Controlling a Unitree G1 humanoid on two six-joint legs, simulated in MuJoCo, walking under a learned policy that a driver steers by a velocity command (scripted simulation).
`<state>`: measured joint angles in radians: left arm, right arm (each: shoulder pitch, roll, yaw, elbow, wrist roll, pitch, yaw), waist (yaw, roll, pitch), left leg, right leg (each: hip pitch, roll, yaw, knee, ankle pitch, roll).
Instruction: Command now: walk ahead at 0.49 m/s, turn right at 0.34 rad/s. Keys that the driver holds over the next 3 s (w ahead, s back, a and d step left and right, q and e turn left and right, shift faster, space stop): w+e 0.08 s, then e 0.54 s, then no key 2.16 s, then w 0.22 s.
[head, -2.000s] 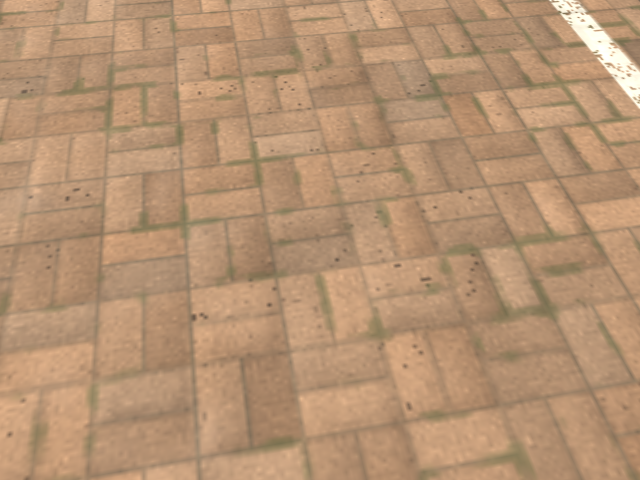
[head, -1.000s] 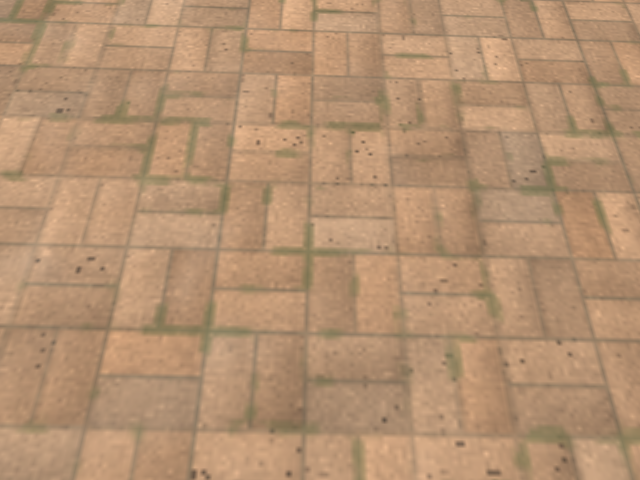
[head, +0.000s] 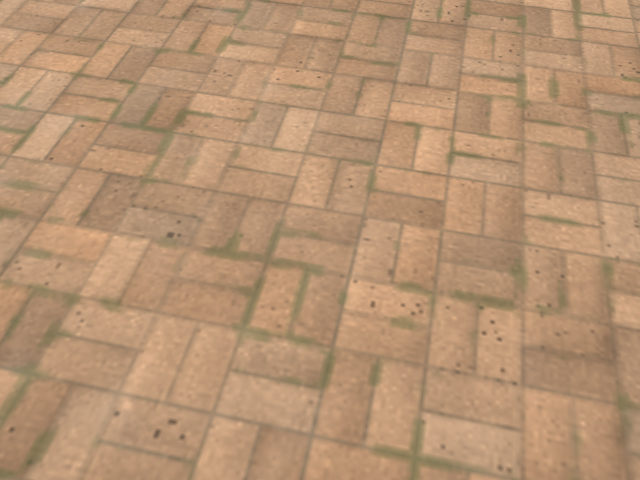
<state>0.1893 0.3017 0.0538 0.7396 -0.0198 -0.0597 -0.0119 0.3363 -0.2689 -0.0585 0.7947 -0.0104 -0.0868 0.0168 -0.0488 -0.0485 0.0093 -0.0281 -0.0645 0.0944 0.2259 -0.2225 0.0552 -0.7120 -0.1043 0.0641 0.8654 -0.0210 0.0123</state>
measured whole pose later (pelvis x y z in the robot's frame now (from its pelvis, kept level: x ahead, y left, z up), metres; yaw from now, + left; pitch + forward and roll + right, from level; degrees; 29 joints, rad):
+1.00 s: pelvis +0.27 -0.03 -0.01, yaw -27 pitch +0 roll +0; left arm 0.17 0.27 0.05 0.68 0.00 0.05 0.02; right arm 0.18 -0.25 -0.03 0.73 0.00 0.01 -0.01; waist -0.02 -0.01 0.04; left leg -0.30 0.01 -0.03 0.52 -0.23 -0.02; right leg -0.22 0.00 0.06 0.50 -0.27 0.04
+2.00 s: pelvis +0.28 -0.05 -0.01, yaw -27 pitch -2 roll +0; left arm 0.25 0.21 0.02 1.02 0.00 0.00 0.03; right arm 0.22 -0.22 -0.04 1.07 0.00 0.01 -0.06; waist -0.01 0.01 0.04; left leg -0.21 0.04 -0.05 0.47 -0.23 -0.06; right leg -0.14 0.03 0.05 0.48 -0.30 -0.01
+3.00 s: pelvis +0.32 -0.04 -0.01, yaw -26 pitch +0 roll +0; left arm 0.42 0.20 0.03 1.08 -0.03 -0.03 0.03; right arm 0.34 -0.19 -0.02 1.11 0.03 -0.06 -0.02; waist 0.01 -0.02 -0.02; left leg -0.27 0.00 0.03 0.65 -0.42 0.05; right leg -0.15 -0.01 0.05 0.55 -0.40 -0.01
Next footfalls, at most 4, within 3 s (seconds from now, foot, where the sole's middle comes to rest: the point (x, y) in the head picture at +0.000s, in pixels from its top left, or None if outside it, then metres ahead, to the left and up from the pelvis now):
0.20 right None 0.30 -0.14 -0.78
0.66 left None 0.39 0.06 -0.78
1.00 right None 0.24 -0.15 -0.78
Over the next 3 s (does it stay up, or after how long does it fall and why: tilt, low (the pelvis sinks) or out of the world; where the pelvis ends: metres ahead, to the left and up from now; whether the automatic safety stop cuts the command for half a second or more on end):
stays up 0.32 -0.04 -0.01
